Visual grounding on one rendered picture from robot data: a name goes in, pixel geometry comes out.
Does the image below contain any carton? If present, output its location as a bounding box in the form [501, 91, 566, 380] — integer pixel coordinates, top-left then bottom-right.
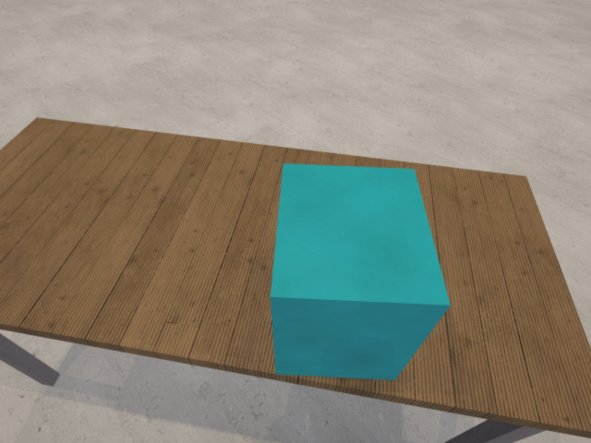
[271, 163, 451, 380]

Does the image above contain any table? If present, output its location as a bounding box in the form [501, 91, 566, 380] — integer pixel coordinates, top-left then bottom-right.
[0, 117, 591, 443]

